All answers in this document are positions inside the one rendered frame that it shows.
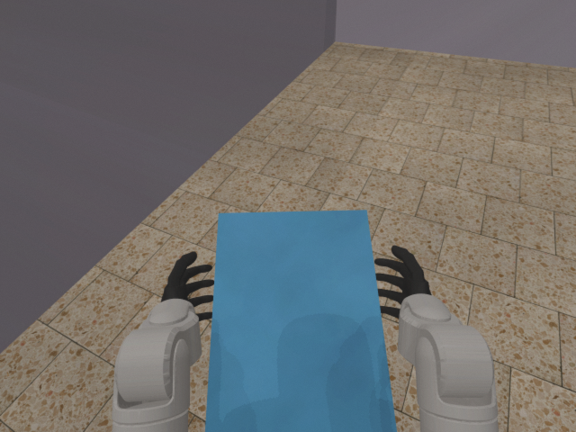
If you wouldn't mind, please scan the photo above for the robot right forearm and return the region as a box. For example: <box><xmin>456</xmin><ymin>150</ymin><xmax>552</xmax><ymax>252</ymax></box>
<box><xmin>398</xmin><ymin>293</ymin><xmax>499</xmax><ymax>432</ymax></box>

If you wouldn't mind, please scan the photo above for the carton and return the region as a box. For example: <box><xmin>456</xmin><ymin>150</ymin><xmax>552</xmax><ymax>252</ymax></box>
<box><xmin>205</xmin><ymin>210</ymin><xmax>397</xmax><ymax>432</ymax></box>

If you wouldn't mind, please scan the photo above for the robot right hand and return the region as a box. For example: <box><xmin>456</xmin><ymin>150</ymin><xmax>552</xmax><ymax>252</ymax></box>
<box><xmin>374</xmin><ymin>246</ymin><xmax>432</xmax><ymax>318</ymax></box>

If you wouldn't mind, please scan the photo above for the robot left hand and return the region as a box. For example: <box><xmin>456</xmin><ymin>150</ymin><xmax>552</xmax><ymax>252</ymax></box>
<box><xmin>161</xmin><ymin>252</ymin><xmax>214</xmax><ymax>321</ymax></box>

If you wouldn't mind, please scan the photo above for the robot left forearm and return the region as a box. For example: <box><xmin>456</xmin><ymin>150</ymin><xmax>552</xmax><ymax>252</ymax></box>
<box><xmin>112</xmin><ymin>299</ymin><xmax>202</xmax><ymax>432</ymax></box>

